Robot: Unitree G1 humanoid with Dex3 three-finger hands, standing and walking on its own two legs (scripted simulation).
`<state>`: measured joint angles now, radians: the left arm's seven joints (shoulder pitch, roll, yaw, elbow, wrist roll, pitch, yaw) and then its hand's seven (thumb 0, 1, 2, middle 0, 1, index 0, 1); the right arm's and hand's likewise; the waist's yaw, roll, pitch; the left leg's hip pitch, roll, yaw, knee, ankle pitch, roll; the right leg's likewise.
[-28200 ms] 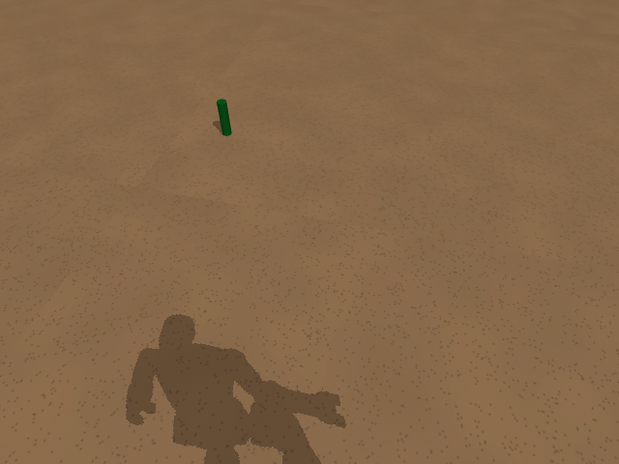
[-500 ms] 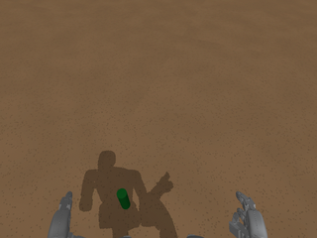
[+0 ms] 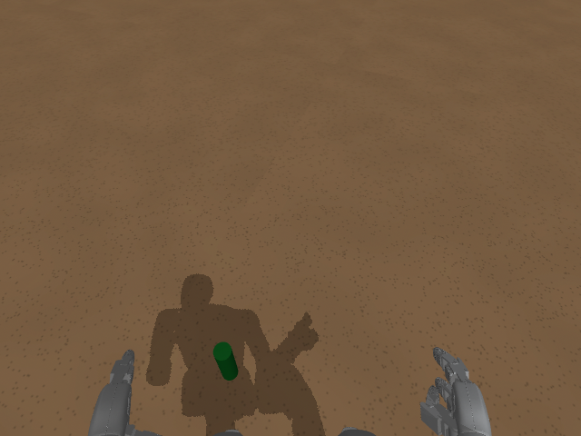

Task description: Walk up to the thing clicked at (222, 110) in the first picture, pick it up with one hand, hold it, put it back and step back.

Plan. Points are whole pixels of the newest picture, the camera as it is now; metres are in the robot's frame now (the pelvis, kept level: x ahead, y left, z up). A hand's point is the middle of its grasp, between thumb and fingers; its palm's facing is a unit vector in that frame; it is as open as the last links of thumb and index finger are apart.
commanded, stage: home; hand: left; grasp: from the side
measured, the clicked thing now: (226, 362) +0.41 +0.18 -0.62
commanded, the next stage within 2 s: stand in 0.68 s
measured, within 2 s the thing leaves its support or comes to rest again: neither
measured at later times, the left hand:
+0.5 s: hand (158, 416) +0.17 +0.18 -0.06, palm faces +0.11 -0.95 -0.28, open 17.6 cm
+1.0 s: hand (155, 414) +0.17 +0.19 -0.06, palm faces +0.10 -0.95 -0.28, open 15.3 cm
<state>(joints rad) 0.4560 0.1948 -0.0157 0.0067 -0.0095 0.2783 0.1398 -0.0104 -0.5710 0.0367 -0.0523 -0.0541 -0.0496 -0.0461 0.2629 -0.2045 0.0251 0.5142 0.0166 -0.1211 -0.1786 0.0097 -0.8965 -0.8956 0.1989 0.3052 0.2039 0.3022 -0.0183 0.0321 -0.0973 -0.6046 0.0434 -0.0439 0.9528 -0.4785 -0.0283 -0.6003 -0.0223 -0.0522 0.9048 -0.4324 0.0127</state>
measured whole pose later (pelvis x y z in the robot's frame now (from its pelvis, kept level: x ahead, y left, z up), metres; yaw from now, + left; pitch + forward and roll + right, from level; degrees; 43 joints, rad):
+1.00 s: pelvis +0.00 +0.01 +0.00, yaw +0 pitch +7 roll -2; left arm 0.46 0.20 -0.01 0.00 -0.01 0.27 0.14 -0.01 -0.27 0.34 -0.16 -0.21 -0.15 -0.21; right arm 0.27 -0.20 0.03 0.52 0.01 -0.14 -0.18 0.01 -0.90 -0.89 0.20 0.30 0.20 0.30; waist -0.02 0.04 -0.10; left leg -0.60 0.04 -0.04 0.96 -0.49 -0.02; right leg -0.60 -0.02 -0.05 0.91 -0.44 0.02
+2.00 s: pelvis -0.01 +0.01 +0.06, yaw +1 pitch -4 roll +0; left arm 0.15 0.32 0.00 1.14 0.03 -0.01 0.02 0.01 0.90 0.90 -0.20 -0.30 -0.20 -0.30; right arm 0.15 -0.32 -0.02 1.11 -0.02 0.00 0.00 0.00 -0.90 -0.89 0.20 0.30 0.20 0.30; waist 0.02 0.02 0.07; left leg -0.13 0.00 -0.02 0.39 -0.19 -0.01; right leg -0.15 -0.06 -0.04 0.40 -0.18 0.03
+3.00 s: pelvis +0.00 +0.01 +0.06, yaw +0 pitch -3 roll +0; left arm 0.10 0.33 0.01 1.17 0.02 -0.01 0.00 0.00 0.90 0.90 -0.20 -0.30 -0.20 -0.30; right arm 0.11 -0.34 0.00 1.15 -0.01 -0.01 0.00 0.00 -0.90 -0.89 0.20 0.30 0.20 0.30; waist 0.01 0.01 0.06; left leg -0.10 0.01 -0.01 0.32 -0.18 -0.02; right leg -0.12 -0.04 -0.03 0.33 -0.16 0.03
